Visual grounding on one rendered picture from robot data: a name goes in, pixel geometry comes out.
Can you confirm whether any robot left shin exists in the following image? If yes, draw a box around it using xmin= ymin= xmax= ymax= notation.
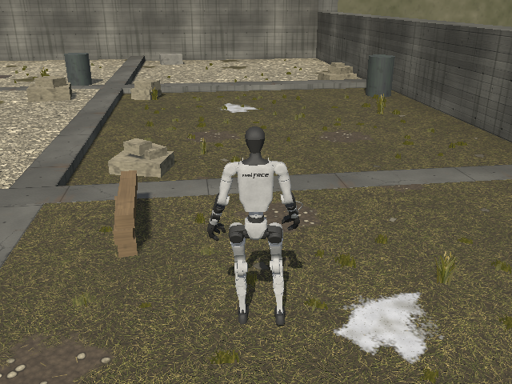
xmin=234 ymin=262 xmax=247 ymax=314

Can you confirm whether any robot right forearm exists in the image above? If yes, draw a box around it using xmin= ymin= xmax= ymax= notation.
xmin=285 ymin=192 xmax=298 ymax=218

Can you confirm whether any right robot upper arm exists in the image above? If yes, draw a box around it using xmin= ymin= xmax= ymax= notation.
xmin=272 ymin=161 xmax=294 ymax=205

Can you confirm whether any left robot upper arm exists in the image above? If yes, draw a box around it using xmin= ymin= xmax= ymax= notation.
xmin=217 ymin=162 xmax=239 ymax=206

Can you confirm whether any robot left hand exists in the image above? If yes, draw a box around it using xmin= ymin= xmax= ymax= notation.
xmin=207 ymin=222 xmax=226 ymax=241

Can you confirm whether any robot left forearm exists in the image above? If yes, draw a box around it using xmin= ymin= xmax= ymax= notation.
xmin=210 ymin=193 xmax=225 ymax=226

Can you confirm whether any robot right thigh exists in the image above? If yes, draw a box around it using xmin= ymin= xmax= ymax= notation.
xmin=266 ymin=222 xmax=283 ymax=274

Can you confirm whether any robot right hand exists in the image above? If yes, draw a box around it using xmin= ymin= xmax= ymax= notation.
xmin=282 ymin=215 xmax=300 ymax=230

